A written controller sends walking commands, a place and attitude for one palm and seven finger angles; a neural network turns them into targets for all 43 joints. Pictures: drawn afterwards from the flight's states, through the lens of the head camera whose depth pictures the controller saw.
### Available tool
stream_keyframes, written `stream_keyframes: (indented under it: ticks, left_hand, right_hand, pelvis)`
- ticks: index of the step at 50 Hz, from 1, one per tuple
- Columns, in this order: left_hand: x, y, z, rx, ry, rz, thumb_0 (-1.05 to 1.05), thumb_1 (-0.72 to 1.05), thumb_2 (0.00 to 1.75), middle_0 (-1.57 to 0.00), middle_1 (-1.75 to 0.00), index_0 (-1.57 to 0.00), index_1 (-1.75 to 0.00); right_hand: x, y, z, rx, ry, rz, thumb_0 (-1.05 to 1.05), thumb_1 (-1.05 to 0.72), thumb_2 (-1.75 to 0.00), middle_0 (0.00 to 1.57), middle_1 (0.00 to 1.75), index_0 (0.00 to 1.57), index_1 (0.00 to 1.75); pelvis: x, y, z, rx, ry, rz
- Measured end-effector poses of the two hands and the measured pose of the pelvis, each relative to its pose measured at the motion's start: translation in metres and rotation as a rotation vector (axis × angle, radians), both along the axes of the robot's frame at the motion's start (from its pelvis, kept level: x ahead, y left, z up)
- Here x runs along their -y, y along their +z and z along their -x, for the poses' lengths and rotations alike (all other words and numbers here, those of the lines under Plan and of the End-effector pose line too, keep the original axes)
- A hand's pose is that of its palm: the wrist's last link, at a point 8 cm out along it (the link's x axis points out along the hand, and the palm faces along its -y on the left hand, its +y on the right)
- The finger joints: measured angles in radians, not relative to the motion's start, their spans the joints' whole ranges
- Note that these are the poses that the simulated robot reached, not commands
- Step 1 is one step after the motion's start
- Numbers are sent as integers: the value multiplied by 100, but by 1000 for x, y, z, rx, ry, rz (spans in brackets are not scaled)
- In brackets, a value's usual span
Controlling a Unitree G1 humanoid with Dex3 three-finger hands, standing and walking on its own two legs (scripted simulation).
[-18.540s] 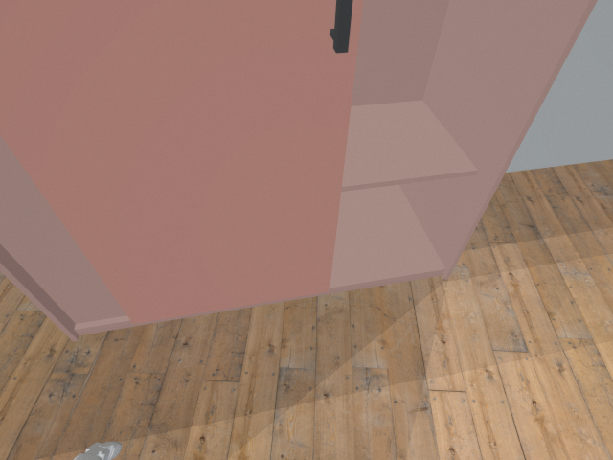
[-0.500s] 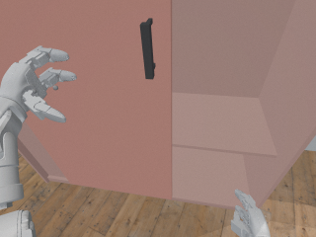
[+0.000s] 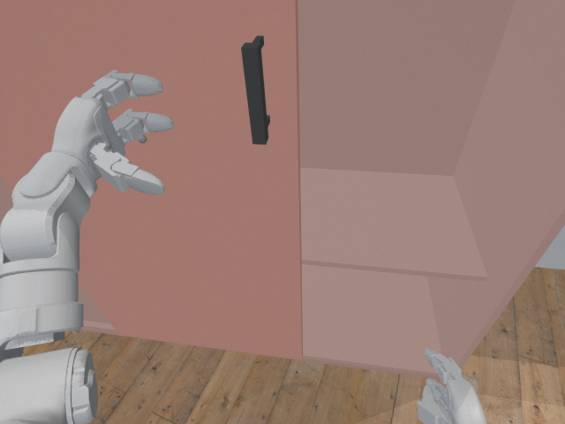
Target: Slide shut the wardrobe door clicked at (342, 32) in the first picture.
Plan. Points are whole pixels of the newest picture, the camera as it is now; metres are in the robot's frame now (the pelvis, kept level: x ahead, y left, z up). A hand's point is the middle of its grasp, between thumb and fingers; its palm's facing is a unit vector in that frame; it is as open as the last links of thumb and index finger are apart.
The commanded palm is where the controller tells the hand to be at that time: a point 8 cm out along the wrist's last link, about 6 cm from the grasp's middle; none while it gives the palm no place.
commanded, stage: move the hooked fingers beside the handle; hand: left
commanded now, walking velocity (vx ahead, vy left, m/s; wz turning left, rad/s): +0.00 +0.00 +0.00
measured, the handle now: (259, 91) +0.51 +0.07 +0.27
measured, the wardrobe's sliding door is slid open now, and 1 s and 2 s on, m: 0.48 0.48 0.48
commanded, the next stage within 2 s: feel for the door with the fingertips in 1.52 s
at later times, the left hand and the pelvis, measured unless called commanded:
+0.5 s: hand (188, 115) +0.42 +0.16 +0.27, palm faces -0.06 -1.00 -0.04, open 14.0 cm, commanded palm +0.42 +0.20 +0.26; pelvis +0.00 +0.00 +0.00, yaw -1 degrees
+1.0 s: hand (205, 101) +0.47 +0.15 +0.27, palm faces -0.06 -1.00 -0.02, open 14.0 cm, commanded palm +0.45 +0.20 +0.26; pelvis +0.01 +0.01 +0.00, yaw -3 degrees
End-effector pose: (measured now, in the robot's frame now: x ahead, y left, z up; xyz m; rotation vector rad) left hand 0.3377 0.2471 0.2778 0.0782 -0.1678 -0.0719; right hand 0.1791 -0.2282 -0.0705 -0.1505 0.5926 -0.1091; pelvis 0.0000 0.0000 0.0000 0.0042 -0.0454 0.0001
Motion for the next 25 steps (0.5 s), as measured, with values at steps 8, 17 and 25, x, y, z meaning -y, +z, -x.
stream_keyframes:
  ticks: [8, 17, 25]
  left_hand:
    - [11, -3, -18, -42, 17, 16, -1, -50, 30, -30, -120, -31, -120]
    - [23, -1, -39, -55, 6, 36, -1, -50, 30, -30, -120, -31, -120]
    - [36, -4, -67, -79, 6, 41, -1, -50, 30, -30, -120, -31, -120]
  right_hand:
    - [3, -4, 10, -30, -15, 2, 1, -91, -90, 21, 30, 20, 30]
    - [14, -13, 33, -96, -59, 22, 1, -91, -90, 21, 30, 20, 30]
    - [23, -21, 62, -162, -110, 38, 1, -91, -90, 21, 30, 20, 30]
  pelvis:
    - [1, 0, 3, -2, -4, 0]
    - [1, 1, 4, -6, -7, 3]
    - [-2, 1, 5, -23, -15, 5]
